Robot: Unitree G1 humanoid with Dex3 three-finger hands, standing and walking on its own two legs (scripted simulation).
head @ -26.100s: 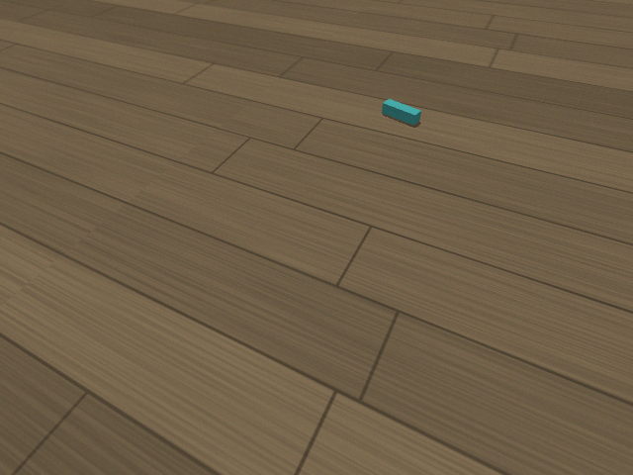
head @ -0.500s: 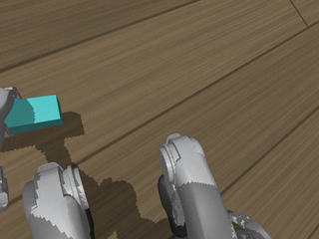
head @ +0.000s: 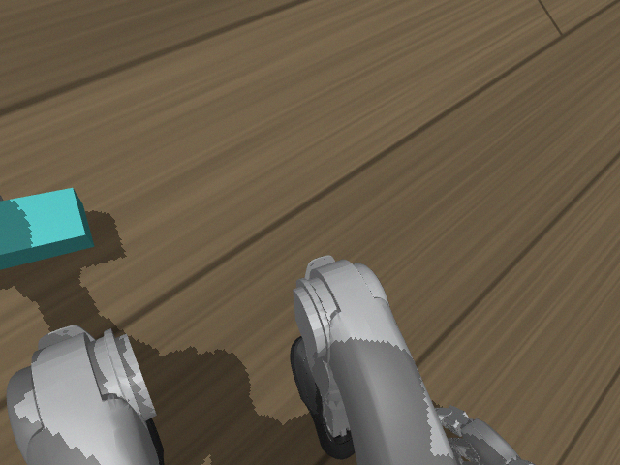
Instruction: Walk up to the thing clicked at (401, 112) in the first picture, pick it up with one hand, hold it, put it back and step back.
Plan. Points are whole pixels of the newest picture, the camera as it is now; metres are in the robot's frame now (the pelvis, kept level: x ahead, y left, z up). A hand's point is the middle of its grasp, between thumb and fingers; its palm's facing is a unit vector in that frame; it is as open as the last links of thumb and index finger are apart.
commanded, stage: rest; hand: left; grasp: from above
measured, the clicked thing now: out of the picture +0.44 +0.31 -0.24
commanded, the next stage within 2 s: open in 0.76 s
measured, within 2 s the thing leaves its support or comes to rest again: rests again in 0.36 s
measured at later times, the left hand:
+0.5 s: hand out of the picture +0.44 +0.31 -0.22, palm faces -0.45 -0.11 -0.89, open 9.5 cm
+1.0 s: hand out of the picture +0.44 +0.32 -0.23, palm faces -0.44 -0.12 -0.89, open 9.6 cm
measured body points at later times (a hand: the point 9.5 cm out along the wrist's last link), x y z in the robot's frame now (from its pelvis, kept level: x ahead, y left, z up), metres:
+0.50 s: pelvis +0.00 +0.01 +0.00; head +0.26 +0.11 +0.35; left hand +0.46 +0.32 -0.17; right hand +0.06 -0.26 -0.08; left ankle +0.07 +0.15 -0.26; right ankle +0.10 -0.13 -0.26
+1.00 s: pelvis +0.00 +0.01 +0.00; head +0.25 +0.12 +0.35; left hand +0.46 +0.32 -0.18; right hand +0.05 -0.25 -0.08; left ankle +0.07 +0.15 -0.26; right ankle +0.10 -0.13 -0.26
